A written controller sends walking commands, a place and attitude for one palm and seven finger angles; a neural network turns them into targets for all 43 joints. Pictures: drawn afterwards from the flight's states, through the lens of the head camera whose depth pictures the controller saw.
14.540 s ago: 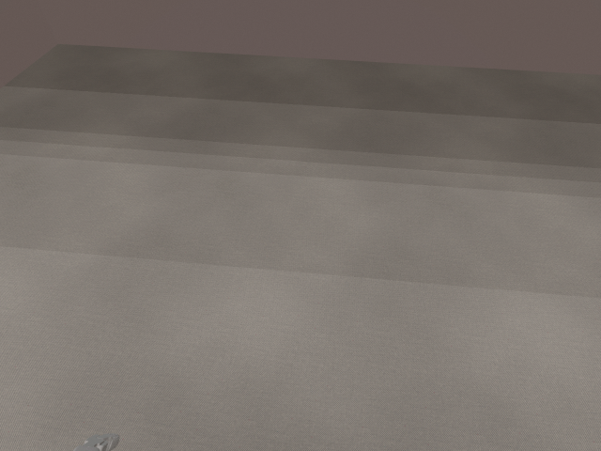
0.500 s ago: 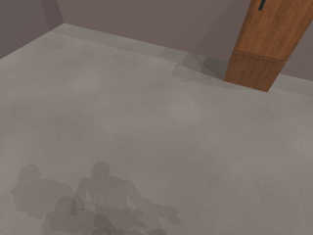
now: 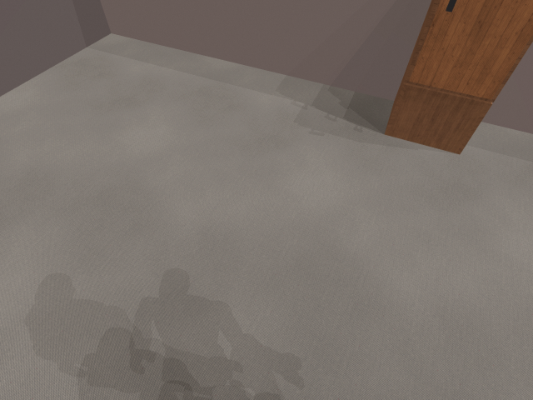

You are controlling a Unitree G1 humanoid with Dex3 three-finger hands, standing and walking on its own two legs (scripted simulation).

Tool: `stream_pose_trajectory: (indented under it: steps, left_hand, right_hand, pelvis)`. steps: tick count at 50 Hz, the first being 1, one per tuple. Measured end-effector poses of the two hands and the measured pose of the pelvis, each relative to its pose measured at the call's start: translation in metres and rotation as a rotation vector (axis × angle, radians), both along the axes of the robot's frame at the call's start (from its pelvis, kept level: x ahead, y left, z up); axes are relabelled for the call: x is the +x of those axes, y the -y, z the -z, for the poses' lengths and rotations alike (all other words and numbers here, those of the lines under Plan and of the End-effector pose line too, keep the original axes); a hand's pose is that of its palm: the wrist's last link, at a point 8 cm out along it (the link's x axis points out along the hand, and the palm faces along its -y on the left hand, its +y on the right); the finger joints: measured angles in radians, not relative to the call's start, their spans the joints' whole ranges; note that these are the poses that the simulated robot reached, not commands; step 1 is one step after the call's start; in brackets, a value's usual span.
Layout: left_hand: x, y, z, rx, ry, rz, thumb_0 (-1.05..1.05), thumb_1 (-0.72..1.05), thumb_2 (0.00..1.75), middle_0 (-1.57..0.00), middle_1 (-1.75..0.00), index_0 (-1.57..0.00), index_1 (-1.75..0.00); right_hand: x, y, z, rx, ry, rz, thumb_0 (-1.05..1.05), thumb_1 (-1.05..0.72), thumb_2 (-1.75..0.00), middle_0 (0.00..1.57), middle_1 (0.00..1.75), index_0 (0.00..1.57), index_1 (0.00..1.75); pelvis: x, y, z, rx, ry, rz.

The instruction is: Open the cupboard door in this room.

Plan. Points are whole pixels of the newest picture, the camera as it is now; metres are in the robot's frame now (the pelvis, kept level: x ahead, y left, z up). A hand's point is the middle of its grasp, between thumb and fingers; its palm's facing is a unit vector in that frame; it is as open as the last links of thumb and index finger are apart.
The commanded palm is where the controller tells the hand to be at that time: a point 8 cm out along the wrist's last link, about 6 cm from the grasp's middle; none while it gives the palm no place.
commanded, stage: stand and wait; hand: left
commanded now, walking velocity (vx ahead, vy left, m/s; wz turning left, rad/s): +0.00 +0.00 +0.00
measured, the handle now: out of the picture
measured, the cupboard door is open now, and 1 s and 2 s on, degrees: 0 0 0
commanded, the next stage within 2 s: turn or walk to find it in 0.48 s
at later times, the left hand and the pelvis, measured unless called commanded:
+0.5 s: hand out of the picture +0.03 +0.25 -0.16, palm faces +0.01 -0.95 -0.31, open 7.4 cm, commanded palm none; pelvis -0.01 +0.01 +0.00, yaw +1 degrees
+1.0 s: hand out of the picture +0.06 +0.25 -0.16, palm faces +0.01 -0.95 -0.31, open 7.4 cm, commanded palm none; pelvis +0.01 +0.01 +0.00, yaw +1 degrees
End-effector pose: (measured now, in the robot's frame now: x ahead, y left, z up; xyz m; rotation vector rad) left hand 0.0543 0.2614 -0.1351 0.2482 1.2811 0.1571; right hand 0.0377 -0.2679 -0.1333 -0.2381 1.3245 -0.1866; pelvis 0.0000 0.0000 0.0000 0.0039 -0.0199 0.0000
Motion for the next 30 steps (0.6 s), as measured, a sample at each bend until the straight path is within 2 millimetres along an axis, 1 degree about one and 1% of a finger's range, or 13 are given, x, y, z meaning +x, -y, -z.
stream_pose_trajectory:
  steps: [3,9,15,21,27,30]
  left_hand:
    - [-0.01,-0.001,0.002,0.003,-0.015,-0.022,0.0,0.9,0.9,-0.2,-0.3,-0.2,-0.3]
    - [-0.03,0.0,0.004,-0.009,-0.048,-0.046,0.0,0.9,0.9,-0.2,-0.3,-0.2,-0.3]
    - [-0.041,-0.006,0.001,-0.006,-0.059,-0.056,0.0,0.9,0.9,-0.2,-0.3,-0.2,-0.3]
    - [-0.036,-0.022,-0.005,0.02,-0.039,-0.05,0.0,0.9,0.9,-0.2,-0.3,-0.21,-0.3]
    - [-0.02,-0.041,-0.013,0.056,-0.007,-0.036,0.0,0.9,0.9,-0.2,-0.3,-0.2,-0.3]
    - [-0.011,-0.048,-0.015,0.073,0.012,-0.039,0.0,0.9,0.9,-0.2,-0.3,-0.2,-0.3]
  right_hand:
    - [0.002,-0.002,0.001,0.0,-0.005,-0.015,0.01,-0.91,-0.9,0.2,0.3,0.2,0.3]
    - [0.009,-0.012,0.003,0.024,0.007,-0.04,0.01,-0.91,-0.9,0.2,0.3,0.2,0.3]
    - [0.02,-0.015,-0.001,0.027,0.041,-0.058,0.01,-0.91,-0.9,0.21,0.3,0.2,0.3]
    - [0.034,-0.003,-0.01,-0.011,0.081,-0.075,0.01,-0.91,-0.9,0.21,0.3,0.2,0.3]
    - [0.047,0.015,-0.022,-0.066,0.108,-0.09,0.01,-0.91,-0.9,0.21,0.3,0.2,0.3]
    - [0.051,0.02,-0.025,-0.086,0.11,-0.101,0.01,-0.91,-0.9,0.21,0.3,0.2,0.3]
  pelvis:
    - [-0.002,0.0,0.001,-0.001,-0.002,-0.012]
    - [-0.003,-0.001,0.001,-0.003,0.004,-0.019]
    - [-0.005,-0.002,-0.001,-0.006,0.012,-0.019]
    - [-0.006,-0.005,-0.004,-0.007,0.015,-0.017]
    - [-0.005,-0.008,-0.005,-0.007,0.01,-0.018]
    - [-0.004,-0.009,-0.004,-0.006,0.005,-0.03]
